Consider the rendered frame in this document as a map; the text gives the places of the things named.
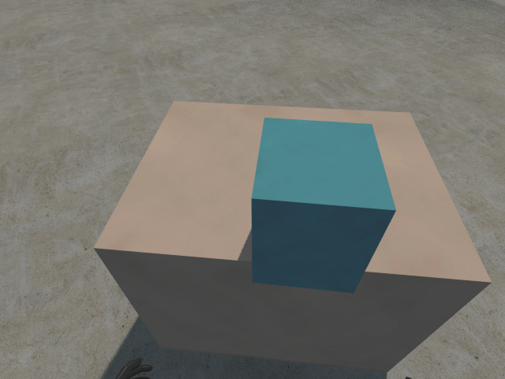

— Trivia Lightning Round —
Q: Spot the robot left hand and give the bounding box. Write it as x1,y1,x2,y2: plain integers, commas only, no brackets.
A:
115,358,152,379

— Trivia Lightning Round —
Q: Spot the carton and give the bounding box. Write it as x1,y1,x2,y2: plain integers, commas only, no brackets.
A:
252,118,396,293

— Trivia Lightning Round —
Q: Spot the pedestal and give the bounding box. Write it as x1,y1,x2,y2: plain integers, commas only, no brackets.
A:
94,101,492,373

